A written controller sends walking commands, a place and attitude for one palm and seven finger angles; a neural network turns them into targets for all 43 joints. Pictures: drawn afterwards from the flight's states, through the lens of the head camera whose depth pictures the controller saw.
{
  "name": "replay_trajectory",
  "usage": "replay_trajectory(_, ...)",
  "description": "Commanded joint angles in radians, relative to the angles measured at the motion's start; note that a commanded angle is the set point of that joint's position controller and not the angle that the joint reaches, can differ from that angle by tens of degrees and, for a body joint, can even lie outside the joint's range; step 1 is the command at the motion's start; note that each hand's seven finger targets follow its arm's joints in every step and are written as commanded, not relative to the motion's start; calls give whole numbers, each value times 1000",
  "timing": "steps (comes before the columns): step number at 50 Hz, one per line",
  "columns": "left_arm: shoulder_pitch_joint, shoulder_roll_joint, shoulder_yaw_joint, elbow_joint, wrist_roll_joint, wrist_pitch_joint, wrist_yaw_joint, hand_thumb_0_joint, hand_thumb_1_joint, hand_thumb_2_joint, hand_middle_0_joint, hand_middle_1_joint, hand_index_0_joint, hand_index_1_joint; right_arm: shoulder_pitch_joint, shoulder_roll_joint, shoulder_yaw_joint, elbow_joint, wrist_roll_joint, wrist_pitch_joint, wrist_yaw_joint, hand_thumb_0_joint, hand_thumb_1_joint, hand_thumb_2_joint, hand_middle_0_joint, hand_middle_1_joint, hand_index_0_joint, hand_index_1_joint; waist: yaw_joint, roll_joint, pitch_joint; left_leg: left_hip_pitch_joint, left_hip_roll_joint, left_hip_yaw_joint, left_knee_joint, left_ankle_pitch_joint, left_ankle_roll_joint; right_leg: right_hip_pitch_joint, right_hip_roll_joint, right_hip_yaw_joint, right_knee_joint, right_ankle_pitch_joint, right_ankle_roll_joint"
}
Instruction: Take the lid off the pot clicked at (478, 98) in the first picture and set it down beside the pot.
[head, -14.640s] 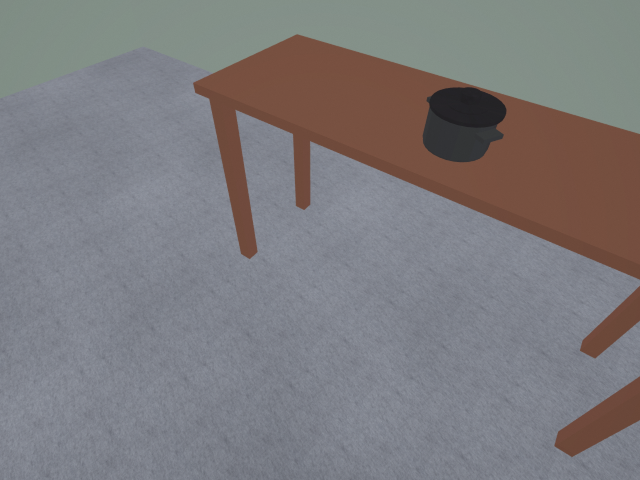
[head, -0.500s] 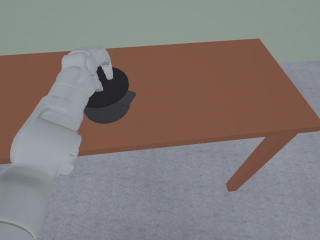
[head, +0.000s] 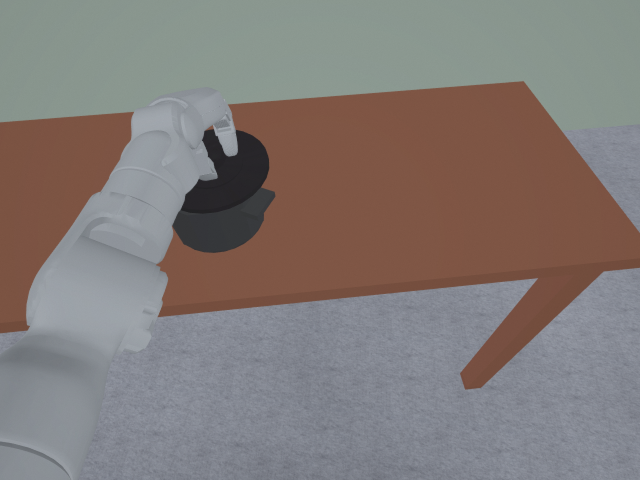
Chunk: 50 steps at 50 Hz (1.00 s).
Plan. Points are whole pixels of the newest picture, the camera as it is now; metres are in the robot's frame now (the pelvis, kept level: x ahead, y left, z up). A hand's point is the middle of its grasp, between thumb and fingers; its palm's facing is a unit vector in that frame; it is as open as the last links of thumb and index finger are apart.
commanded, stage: lift the lid straight up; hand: left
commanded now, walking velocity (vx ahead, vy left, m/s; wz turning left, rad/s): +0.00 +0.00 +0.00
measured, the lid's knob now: (208, 155) +0.52 +0.11 +0.12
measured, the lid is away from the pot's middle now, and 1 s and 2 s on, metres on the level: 0.02 0.01 0.04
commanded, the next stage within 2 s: move the lid sideways beside the pot in 1.54 s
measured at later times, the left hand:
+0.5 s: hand (173, 136) +0.48 +0.13 +0.18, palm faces -0.37 -0.10 -0.92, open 7.0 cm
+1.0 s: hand (168, 101) +0.49 +0.13 +0.23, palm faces -0.33 -0.11 -0.94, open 7.0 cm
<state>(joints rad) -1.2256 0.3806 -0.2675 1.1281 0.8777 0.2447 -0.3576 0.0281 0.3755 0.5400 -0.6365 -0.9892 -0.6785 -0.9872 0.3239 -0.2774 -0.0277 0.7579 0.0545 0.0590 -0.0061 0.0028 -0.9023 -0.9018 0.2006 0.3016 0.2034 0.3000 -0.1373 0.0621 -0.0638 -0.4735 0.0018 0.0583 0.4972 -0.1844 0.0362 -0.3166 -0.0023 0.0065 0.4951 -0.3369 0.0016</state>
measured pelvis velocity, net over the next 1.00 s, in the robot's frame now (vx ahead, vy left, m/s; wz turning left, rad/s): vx -0.01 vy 0.01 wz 0.01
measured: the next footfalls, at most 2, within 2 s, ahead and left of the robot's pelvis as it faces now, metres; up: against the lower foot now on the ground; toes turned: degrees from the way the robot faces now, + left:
none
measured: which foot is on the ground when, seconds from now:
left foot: down 0.00-1.00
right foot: down 0.00-1.00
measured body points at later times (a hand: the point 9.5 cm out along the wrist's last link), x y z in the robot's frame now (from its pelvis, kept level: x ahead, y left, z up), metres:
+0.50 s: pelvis +0.00 +0.00 +0.00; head +0.04 -0.02 +0.45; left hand +0.50 +0.14 +0.23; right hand +0.05 -0.28 -0.13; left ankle +0.03 +0.10 -0.73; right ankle -0.06 -0.12 -0.73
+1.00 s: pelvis -0.01 +0.01 +0.00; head +0.03 -0.01 +0.45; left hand +0.50 +0.13 +0.28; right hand +0.01 -0.27 -0.13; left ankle +0.03 +0.10 -0.73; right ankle -0.06 -0.12 -0.73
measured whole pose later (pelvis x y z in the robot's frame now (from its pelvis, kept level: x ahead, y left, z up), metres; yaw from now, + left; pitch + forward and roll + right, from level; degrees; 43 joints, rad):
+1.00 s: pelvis -0.01 +0.01 +0.00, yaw +0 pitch +7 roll +0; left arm -1.44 0.42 -0.27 1.19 0.93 0.32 -0.48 0.02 0.36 0.55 -0.65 -0.98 -0.69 -0.99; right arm 0.32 -0.29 -0.01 0.76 0.05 0.04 -0.01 0.00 -0.90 -0.90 0.20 0.30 0.20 0.30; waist -0.14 0.06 -0.04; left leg -0.43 -0.01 0.05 0.46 -0.15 0.04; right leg -0.28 -0.01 0.00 0.46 -0.31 0.01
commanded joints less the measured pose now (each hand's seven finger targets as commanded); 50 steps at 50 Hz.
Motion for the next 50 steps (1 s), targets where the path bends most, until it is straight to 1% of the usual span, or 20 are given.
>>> replay_trajectory(1, -664, 304, 101, -218, 55, 6, 56, 0, 805, 751, -848, -1091, -865, -1091, 51, -163, -47, -81, -2, -21, -15, 0, -900, -900, 200, 300, 200, 300, -11, -79, -448, 455, -45, -46, 25, 294, 61, -42, 67, -26, -56, 540, -33)
replay_trajectory(3, -630, 281, 83, -201, 56, 13, 46, 0, 805, 751, -848, -1091, -865, -1091, 38, -160, -44, -93, 0, -15, -16, 0, -900, -900, 200, 300, 200, 300, -8, -92, -431, 422, -46, -38, 24, 296, 60, -21, 59, -23, -62, 567, -34)
replay_trajectory(5, -644, 321, 104, -199, 66, 23, 40, 0, 805, 751, -848, -1091, -865, -1091, 30, -165, -42, -95, 0, -9, -14, 0, -900, -900, 200, 300, 200, 300, -5, -82, -418, 415, -49, -35, 22, 282, 58, -13, 59, -22, -59, 571, -32)
replay_trajectory(7, -648, 292, 80, -198, 64, 29, 26, 0, 805, 751, -848, -1091, -865, -1091, 21, -162, -41, -104, 0, -7, -14, 0, -900, -900, 200, 300, 200, 300, -8, -80, -418, 418, -53, -34, 23, 284, 58, -11, 58, -22, -61, 574, -31)
replay_trajectory(8, -662, 297, 86, -239, 57, 19, 16, 0, 805, 751, -848, -1091, -865, -1091, 19, -162, -45, -112, -2, -6, -15, 0, -900, -900, 200, 300, 200, 300, -5, -61, -459, 441, -51, -33, 28, 317, 62, 9, 53, -18, -61, 607, -32)
replay_trajectory(12, -715, 329, 96, -299, 58, 8, -8, 0, 805, 751, -848, -1091, -865, -1091, 14, -162, -48, -124, -2, -10, -18, 0, -900, -900, 200, 300, 200, 300, -11, -56, -493, 491, -58, -38, 33, 344, 67, 21, 56, -12, -60, 635, -27)
replay_trajectory(13, -713, 306, 84, -329, 45, -4, -16, 0, 805, 751, -848, -1091, -865, -1091, 14, -158, -52, -131, -2, -11, -18, 0, -900, -900, 200, 300, 200, 300, -10, -52, -513, 515, -55, -44, 39, 397, 69, 23, 56, -12, -54, 663, -28)
replay_trajectory(17, -687, 259, 48, -274, 42, 9, -36, 0, 805, 751, -848, -1091, -865, -1091, 19, -165, -53, -112, 3, -9, -16, 0, -900, -900, 200, 300, 200, 300, -20, -78, -414, 503, -53, -46, 22, 320, 66, -39, 66, -31, -76, 563, -25)
replay_trajectory(20, -702, 310, 81, -281, 37, 7, -40, 0, 805, 751, -848, -1091, -865, -1091, 8, -170, -50, -116, 1, -9, -15, 0, -900, -900, 200, 300, 200, 300, -14, -72, -428, 494, -60, -43, 17, 309, 68, -10, 60, -21, -75, 576, -28)
replay_trajectory(23, -747, 256, 34, -317, 29, 4, -44, 0, 805, 751, -848, -1091, -865, -1091, 4, -166, -49, -113, 6, -13, -16, 0, -900, -900, 200, 300, 200, 300, -18, -41, -427, 517, -55, -48, 13, 319, 65, -30, 60, -30, -68, 565, -33)
replay_trajectory(25, -764, 268, 39, -312, 47, 12, -41, 0, 805, 751, -848, -1091, -865, -1091, 7, -169, -49, -105, 5, -15, -12, 0, -900, -900, 200, 300, 200, 300, -18, -13, -421, 537, -51, -61, 4, 295, 59, -58, 68, -37, -69, 507, -36)
replay_trajectory(29, -767, 322, 81, -282, 49, 15, -42, 0, 805, 751, -848, -1091, -865, -1091, 5, -171, -45, -109, 2, -20, -16, 0, -900, -900, 200, 300, 200, 300, -9, -46, -442, 517, -53, -64, -2, 282, 58, -24, 65, -34, -68, 511, -38)
replay_trajectory(32, -792, 253, 22, -231, 52, 36, -48, 0, 805, 751, -848, -1091, -865, -1091, -3, -171, -42, -101, 11, -24, -18, 0, -900, -900, 200, 300, 200, 300, -21, -76, -394, 490, -50, -66, -18, 213, 55, -60, 65, -40, -88, 435, -33)
replay_trajectory(34, -816, 251, 22, -227, 53, 39, -47, 0, 805, 751, -848, -1091, -865, -1091, 4, -176, -41, -92, 7, -29, -19, 0, -900, -900, 200, 300, 200, 300, -22, -63, -388, 499, -47, -71, -21, 211, 53, -75, 66, -45, -84, 421, -36)
replay_trajectory(38, -851, 263, 38, -241, 48, 28, -49, 0, 805, 751, -848, -1091, -865, -1091, 14, -172, -42, -98, -2, -50, -23, 0, -900, -900, 200, 300, 200, 300, -16, -51, -457, 532, -49, -80, -19, 235, 55, -61, 65, -39, -75, 437, -41)
replay_trajectory(40, -872, 307, 61, -242, 64, 32, -48, 0, 805, 751, -848, -1091, -865, -1091, 20, -175, -42, -92, -2, -50, -23, 0, -900, -900, 200, 300, 200, 300, -16, -55, -464, 526, -51, -76, -21, 224, 54, -44, 66, -35, -78, 442, -37)
replay_trajectory(43, -847, 263, 38, -200, 64, 46, -56, 0, 805, 751, -848, -1091, -865, -1091, 28, -174, -41, -92, -1, -52, -22, 0, -900, -900, 200, 300, 200, 300, -13, -79, -435, 500, -49, -71, -25, 240, 55, -48, 66, -39, -86, 459, -40)
replay_trajectory(44, -859, 294, 51, -186, 80, 54, -55, 0, 805, 751, -848, -1091, -865, -1091, 22, -177, -38, -90, -1, -50, -18, 0, -900, -900, 200, 300, 200, 300, -11, -71, -418, 491, -49, -75, -26, 226, 51, -49, 67, -37, -85, 442, -40)
replay_trajectory(48, -862, 262, 35, -145, 73, 69, -67, 0, 805, 751, -848, -1091, -865, -1091, 31, -180, -38, -86, -4, -52, -18, 0, -900, -900, 200, 300, 200, 300, -15, -80, -388, 472, -47, -73, -34, 201, 52, -61, 64, -41, -99, 417, -41)
replay_trajectory(50, -882, 320, 61, -134, 91, 75, -73, 0, 805, 751, -848, -1091, -865, -1091, 28, -183, -34, -88, -6, -49, -21, 0, -900, -900, 200, 300, 200, 300, -15, -111, -403, 449, -55, -71, -32, 189, 55, -24, 63, -32, -99, 437, -35)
